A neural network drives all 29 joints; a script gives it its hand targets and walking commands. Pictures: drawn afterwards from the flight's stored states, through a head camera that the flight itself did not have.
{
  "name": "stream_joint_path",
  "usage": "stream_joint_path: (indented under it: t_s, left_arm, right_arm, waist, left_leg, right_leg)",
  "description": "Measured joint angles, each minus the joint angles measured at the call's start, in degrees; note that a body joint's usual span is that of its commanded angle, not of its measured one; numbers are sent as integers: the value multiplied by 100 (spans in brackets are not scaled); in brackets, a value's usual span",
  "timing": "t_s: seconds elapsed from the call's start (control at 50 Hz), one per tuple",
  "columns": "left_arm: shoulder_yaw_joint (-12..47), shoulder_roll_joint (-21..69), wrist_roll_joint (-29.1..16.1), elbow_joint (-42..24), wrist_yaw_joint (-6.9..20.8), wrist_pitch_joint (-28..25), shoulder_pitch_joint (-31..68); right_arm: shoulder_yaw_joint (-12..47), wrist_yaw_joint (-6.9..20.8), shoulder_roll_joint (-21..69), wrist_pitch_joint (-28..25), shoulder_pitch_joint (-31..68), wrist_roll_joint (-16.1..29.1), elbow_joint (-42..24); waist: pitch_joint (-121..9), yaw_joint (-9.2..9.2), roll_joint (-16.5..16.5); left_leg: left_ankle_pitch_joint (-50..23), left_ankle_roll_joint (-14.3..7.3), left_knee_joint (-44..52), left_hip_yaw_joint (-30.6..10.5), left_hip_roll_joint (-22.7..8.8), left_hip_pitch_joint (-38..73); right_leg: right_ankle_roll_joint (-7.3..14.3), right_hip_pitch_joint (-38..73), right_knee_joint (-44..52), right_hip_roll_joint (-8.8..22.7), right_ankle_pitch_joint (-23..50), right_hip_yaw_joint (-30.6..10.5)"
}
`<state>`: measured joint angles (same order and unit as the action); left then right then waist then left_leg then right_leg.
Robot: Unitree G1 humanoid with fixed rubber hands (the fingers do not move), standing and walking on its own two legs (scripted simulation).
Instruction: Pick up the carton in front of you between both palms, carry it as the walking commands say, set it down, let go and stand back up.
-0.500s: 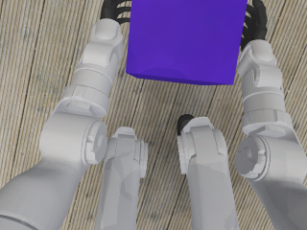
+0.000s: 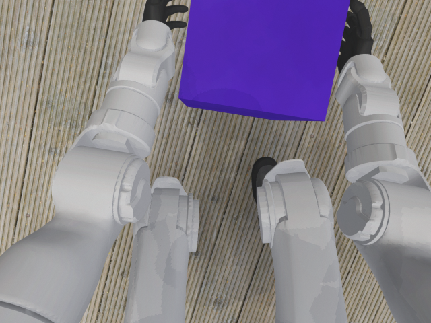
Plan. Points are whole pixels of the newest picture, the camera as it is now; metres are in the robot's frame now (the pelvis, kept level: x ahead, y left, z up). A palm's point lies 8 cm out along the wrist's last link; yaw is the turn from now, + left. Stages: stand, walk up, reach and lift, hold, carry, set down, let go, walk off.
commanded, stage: set down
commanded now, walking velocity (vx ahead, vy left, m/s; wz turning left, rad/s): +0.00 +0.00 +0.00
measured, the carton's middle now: (248, 57) +0.49 -0.11 -0.26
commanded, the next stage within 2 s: let go in 1.88 s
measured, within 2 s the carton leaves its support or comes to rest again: rests again in 0.02 s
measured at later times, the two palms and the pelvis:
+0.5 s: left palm (155, 27) +0.54 +0.04 -0.18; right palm (353, 56) +0.46 -0.26 -0.18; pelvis -0.01 +0.00 -0.01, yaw +0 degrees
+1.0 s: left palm (134, 13) +0.55 +0.06 -0.16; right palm (391, 44) +0.47 -0.30 -0.16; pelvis -0.01 -0.01 -0.01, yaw -1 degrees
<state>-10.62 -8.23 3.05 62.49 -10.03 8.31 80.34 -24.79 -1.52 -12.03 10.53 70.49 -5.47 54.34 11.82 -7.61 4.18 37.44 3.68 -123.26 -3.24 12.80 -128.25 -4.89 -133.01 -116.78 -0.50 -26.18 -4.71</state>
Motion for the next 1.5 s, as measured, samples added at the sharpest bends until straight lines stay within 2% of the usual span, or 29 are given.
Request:
stream_joint_path:
  t_s: [0.14, 0.4, 0.52, 0.58, 0.62, 0.68, 0.76, 0.86, 0.96, 1.02, 1.08, 1.22, 1.3, 1.5]
  left_arm:
    - [7, -107, 7, 134, 95, -110, 10]
    - [-178, -198, 252, 411, 413, -175, 232]
    - [-63, -244, 245, 481, 515, -183, 338]
    - [149, -312, 105, 468, 566, -261, 353]
    - [374, -418, -92, 426, 522, -348, 346]
    - [676, -680, -442, 384, 410, -402, 340]
    - [1027, -1010, -911, 232, 387, -436, 256]
    - [1243, -1160, -1253, -249, 372, -433, 104]
    - [1162, -1143, -1187, -876, 284, -282, -154]
    - [1032, -1074, -1081, -1191, 230, -110, -367]
    - [811, -953, -938, -1214, 218, 55, -503]
    - [256, -765, -612, -676, 344, 82, -619]
    - [155, -730, -516, -626, 394, 46, -735]
    - [289, -655, -447, -1430, 397, 254, -1326]
  right_arm:
    - [108, 64, -82, -130, 158, 139, 274]
    - [-72, 292, -194, -305, 368, -12, 634]
    - [-153, 346, -285, -433, 458, -21, 812]
    - [-169, 323, -348, -646, 535, 63, 1033]
    - [-134, 211, -412, -868, 600, 211, 1246]
    - [-7, 10, -565, -1108, 639, 536, 1471]
    - [314, -70, -843, -1283, 601, 1050, 1560]
    - [718, -92, -1059, -1323, 500, 1599, 1229]
    - [944, -169, -993, -1130, 306, 1828, 533]
    - [958, -229, -852, -907, 86, 1760, 15]
    - [923, -268, -720, -677, -141, 1620, -257]
    - [812, -229, -514, -499, -501, 1296, -267]
    - [702, -181, -436, -478, -635, 1144, -325]
    - [452, -23, -328, -278, -1158, 1000, -945]
  waist:
    - [147, -31, -51]
    - [294, -39, -45]
    - [379, -5, -63]
    - [473, 16, -108]
    - [574, 23, -163]
    - [726, 30, -252]
    - [845, 54, -289]
    - [887, 83, -294]
    - [724, 109, -317]
    - [523, 97, -279]
    - [214, 72, -220]
    - [-650, 45, -136]
    - [-993, 59, -155]
    - [-1372, 63, -209]
  left_leg:
    - [22, -10, -119, 4, -74, 18]
    - [-59, -101, -219, 75, -187, -13]
    - [-83, -126, -244, 101, -242, -7]
    - [-91, -119, -258, 104, -283, 20]
    - [-98, -107, -254, 100, -324, 51]
    - [-112, -87, -220, 86, -401, 84]
    - [-123, -77, -191, 75, -501, 70]
    - [-117, -48, -216, 56, -577, 40]
    - [-68, -22, -216, 52, -678, 123]
    - [-33, -44, -88, 82, -741, 295]
    - [-30, -75, 176, 117, -784, 501]
    - [-122, -144, 935, 173, -842, 812]
    - [-193, -148, 1310, 175, -843, 930]
    - [-367, -136, 2245, 81, -814, 1447]
  right_leg:
    - [45, 19, -109, 32, -16, 61]
    - [53, 43, -181, 83, 36, 83]
    - [44, 60, -197, 95, 55, 89]
    - [46, 83, -207, 95, 74, 103]
    - [66, 104, -199, 98, 96, 125]
    - [131, 115, -162, 117, 137, 178]
    - [245, 76, -141, 186, 168, 262]
    - [362, 15, -184, 254, 173, 348]
    - [407, 31, -177, 182, 201, 371]
    - [395, 167, -56, 114, 200, 343]
    - [374, 356, 183, 66, 188, 304]
    - [339, 665, 879, 5, 222, 232]
    - [343, 791, 1219, 1, 251, 215]
    - [372, 1368, 2106, 29, 312, 259]
